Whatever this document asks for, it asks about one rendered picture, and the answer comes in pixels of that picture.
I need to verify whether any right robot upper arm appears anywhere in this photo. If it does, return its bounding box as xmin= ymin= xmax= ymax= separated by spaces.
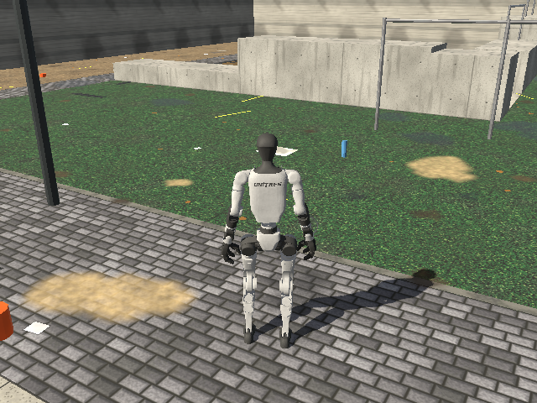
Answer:
xmin=285 ymin=169 xmax=306 ymax=216

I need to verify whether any robot right thigh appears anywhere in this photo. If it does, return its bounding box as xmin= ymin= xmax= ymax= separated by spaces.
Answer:
xmin=279 ymin=234 xmax=297 ymax=296

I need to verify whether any right robot forearm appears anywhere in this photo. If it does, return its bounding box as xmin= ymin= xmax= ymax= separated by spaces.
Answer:
xmin=298 ymin=203 xmax=314 ymax=241

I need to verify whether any left robot forearm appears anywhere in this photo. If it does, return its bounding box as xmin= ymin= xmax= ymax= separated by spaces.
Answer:
xmin=223 ymin=204 xmax=239 ymax=244

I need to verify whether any left robot hand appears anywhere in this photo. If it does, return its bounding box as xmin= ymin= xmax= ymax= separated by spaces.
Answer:
xmin=221 ymin=242 xmax=241 ymax=264

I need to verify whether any left robot upper arm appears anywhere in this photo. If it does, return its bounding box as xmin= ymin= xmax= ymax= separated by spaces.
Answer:
xmin=230 ymin=170 xmax=250 ymax=217

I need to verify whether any robot right shin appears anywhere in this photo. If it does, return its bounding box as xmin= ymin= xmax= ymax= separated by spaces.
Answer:
xmin=280 ymin=280 xmax=294 ymax=337

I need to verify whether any right robot hand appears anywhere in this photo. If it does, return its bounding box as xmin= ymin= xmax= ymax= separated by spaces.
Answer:
xmin=297 ymin=239 xmax=316 ymax=260

